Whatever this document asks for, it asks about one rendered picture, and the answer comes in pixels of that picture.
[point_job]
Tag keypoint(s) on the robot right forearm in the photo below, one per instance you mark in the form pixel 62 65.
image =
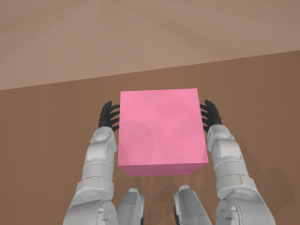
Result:
pixel 229 166

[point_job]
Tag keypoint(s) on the left robot hand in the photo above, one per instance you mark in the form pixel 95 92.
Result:
pixel 106 116

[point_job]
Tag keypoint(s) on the robot right shin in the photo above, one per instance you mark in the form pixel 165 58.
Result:
pixel 182 187

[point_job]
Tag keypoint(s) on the robot right upper arm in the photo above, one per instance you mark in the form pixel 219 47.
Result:
pixel 235 211

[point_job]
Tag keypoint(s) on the robot left forearm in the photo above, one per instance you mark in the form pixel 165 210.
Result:
pixel 97 173

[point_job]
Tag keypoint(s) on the right robot hand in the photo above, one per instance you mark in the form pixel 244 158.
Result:
pixel 212 115

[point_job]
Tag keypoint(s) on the robot left upper arm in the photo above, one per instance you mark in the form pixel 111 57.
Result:
pixel 98 212

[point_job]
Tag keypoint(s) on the left robot thigh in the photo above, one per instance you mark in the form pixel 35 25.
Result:
pixel 130 209

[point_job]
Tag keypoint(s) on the carton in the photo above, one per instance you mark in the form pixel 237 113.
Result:
pixel 161 132

